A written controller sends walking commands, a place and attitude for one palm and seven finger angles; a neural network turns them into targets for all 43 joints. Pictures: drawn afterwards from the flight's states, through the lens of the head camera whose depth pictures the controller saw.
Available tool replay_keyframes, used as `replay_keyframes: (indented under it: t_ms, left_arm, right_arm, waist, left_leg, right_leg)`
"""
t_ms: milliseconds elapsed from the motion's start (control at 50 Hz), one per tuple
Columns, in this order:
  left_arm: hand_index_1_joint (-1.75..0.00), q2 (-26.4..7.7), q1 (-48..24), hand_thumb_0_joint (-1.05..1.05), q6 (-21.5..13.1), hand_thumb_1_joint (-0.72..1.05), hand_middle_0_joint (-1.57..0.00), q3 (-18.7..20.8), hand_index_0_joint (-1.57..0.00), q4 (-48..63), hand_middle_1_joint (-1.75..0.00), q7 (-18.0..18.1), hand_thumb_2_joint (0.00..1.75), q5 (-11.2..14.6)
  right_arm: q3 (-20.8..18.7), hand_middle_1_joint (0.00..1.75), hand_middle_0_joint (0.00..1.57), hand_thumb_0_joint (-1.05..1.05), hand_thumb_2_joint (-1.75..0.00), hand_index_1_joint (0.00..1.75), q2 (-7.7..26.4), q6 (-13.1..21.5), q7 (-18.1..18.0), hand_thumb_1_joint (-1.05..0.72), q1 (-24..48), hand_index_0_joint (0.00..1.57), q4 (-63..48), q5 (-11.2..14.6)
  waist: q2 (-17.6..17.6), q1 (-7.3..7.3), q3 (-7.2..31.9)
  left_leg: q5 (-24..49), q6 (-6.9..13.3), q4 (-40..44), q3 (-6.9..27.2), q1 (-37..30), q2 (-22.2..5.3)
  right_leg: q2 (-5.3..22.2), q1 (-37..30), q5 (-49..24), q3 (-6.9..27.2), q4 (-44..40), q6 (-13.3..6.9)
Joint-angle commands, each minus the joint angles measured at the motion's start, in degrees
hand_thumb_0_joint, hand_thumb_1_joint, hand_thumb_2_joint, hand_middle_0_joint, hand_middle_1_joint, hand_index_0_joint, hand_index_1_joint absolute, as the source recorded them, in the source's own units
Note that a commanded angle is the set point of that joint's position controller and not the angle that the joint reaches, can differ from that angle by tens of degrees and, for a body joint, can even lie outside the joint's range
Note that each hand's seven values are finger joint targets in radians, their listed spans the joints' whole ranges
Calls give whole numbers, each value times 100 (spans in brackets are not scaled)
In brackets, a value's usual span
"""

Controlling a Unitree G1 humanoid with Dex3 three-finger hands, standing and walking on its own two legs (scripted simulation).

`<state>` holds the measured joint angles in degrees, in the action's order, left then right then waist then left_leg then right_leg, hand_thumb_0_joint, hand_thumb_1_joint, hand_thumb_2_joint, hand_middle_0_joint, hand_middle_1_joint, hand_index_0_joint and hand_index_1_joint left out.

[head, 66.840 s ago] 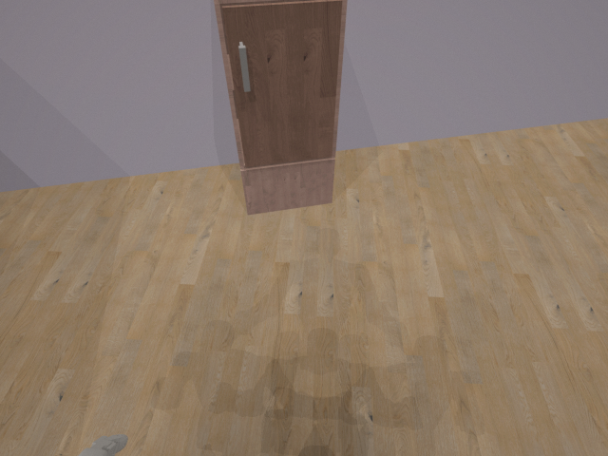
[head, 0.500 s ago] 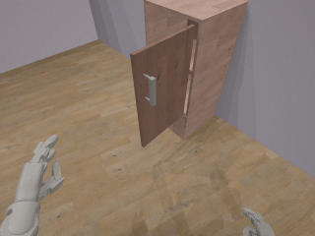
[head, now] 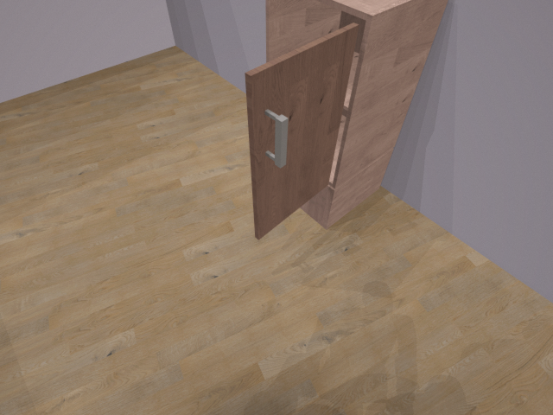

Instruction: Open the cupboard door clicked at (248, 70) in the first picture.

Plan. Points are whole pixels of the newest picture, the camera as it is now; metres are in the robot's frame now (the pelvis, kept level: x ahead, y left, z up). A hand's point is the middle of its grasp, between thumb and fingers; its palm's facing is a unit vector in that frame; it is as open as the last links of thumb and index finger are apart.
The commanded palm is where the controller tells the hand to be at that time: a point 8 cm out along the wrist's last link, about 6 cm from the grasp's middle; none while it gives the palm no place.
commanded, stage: let the arm hang, fingers relaxed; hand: left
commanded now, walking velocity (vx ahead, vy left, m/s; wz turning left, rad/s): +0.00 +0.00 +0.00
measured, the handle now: (275, 138) +0.72 +0.06 -0.05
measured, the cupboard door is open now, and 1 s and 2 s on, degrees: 94 94 94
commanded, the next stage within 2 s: look to check the result in 0.52 s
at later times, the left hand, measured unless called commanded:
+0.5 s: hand out of the picture +0.04 +0.16 -0.17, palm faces +0.02 -0.98 -0.18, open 7.3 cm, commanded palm none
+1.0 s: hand out of the picture +0.04 +0.14 -0.17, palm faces +0.03 -0.98 -0.18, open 7.4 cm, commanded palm none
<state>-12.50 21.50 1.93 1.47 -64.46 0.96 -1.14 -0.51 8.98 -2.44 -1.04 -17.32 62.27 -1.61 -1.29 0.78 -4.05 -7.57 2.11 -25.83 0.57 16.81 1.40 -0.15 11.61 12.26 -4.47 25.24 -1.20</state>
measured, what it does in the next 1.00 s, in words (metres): shifts its weight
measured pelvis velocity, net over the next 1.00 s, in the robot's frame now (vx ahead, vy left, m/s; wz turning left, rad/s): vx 0.05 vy -0.02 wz -0.02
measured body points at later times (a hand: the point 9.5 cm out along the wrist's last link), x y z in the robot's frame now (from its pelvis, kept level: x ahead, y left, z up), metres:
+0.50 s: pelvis +0.02 -0.01 +0.00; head +0.03 -0.01 +0.45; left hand +0.04 +0.21 -0.16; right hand +0.02 -0.22 -0.16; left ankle +0.07 +0.09 -0.74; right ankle +0.02 -0.11 -0.74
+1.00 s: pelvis +0.05 -0.02 +0.00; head +0.07 -0.03 +0.45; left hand +0.04 +0.19 -0.16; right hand +0.04 -0.24 -0.16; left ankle +0.07 +0.09 -0.74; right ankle +0.02 -0.11 -0.74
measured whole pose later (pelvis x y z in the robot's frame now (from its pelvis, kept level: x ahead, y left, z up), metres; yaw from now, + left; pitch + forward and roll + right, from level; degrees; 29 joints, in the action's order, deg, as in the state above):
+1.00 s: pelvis +0.05 -0.02 +0.00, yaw -1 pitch -2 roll +0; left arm -7.2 16.5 -0.6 0.4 -66.0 2.1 -0.4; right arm 0.0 7.8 -0.2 -2.4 -14.5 66.6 -1.3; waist -0.3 0.1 -3.1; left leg -10.5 0.4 -22.6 -0.1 10.5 0.7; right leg -1.0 5.9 15.1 -3.5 22.5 -2.2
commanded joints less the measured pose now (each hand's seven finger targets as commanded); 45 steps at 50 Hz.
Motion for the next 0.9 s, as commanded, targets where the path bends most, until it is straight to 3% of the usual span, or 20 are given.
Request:
replay_keyframes:
  t_ms: [0, 260, 300, 560, 740, 880]
  left_arm:
    - [-30, -461, -36, 0, -181, 90, -20, 57, -20, 191, -30, 40, 90, 17]
    - [-30, -260, -19, 0, -204, 90, -20, 29, -20, 33, -30, 90, 90, 20]
    - [-30, -217, -27, 0, -222, 90, -20, 29, -20, 39, -30, 90, 90, 25]
    - [-30, -150, -201, 0, -299, 90, -20, 8, -20, 11, -30, 116, 90, 69]
    - [-30, -119, -72, 0, -316, 90, -20, -19, -20, -45, -30, 141, 90, 83]
    - [-30, -63, -53, 0, -300, 90, -20, -42, -20, -96, -30, 145, 90, 87]
  right_arm:
    - [-178, 30, 20, 0, -90, 30, 821, 151, -82, -90, -208, 20, -179, 21]
    - [-101, 30, 20, 0, -90, 30, 506, 215, -82, -90, -172, 20, 53, 15]
    - [-89, 30, 20, 0, -90, 30, 476, 240, -87, -90, -196, 20, 64, 14]
    - [-42, 30, 20, 0, -90, 30, 399, 296, -119, -90, -165, 20, 171, 49]
    - [-28, 30, 20, 0, -90, 30, 427, 281, -139, -90, -137, 20, 254, 63]
    - [4, 30, 20, 0, -90, 30, 349, 268, -154, -90, -137, 20, 310, 59]
  waist:
    - [268, -116, -86]
    - [-39, -68, -322]
    - [-132, -63, -186]
    - [140, -104, 62]
    - [211, -92, 133]
    - [147, -103, -120]
  left_leg:
    - [-1757, 107, 904, 882, 62, -656]
    - [-1373, 70, 1037, 809, 131, -626]
    - [-1205, 57, 1038, 780, 54, -624]
    - [232, 2, 649, 489, -499, -604]
    - [525, -9, 539, 399, -749, -621]
    - [461, -22, 596, 389, -687, -624]
  right_leg:
    - [460, 410, 1352, 699, -699, -211]
    - [498, 335, 857, 663, -610, -165]
    - [508, 218, 645, 662, -584, -158]
    - [622, -64, -113, 672, -714, -159]
    - [612, -163, -419, 674, -757, -156]
    - [601, -133, -408, 684, -805, -154]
